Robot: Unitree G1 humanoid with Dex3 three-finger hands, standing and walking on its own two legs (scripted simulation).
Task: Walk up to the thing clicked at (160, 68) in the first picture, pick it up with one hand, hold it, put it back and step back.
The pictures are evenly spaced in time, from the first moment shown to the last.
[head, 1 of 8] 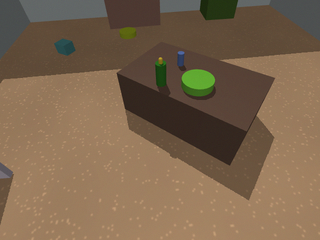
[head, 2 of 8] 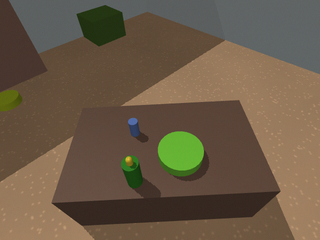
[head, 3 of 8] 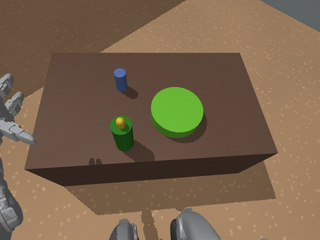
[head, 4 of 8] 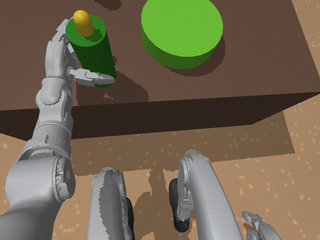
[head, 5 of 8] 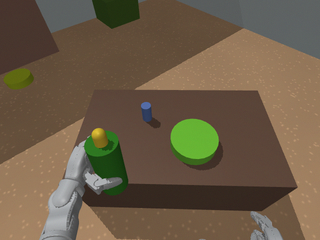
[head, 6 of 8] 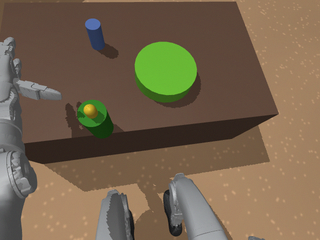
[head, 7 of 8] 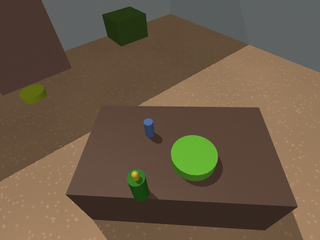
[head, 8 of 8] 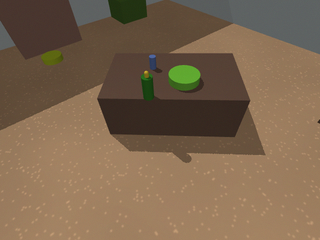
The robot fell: no
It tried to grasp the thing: yes
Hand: left
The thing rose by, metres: 0.31
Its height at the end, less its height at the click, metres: +0.00
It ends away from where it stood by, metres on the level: 0.06
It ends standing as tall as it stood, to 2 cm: yes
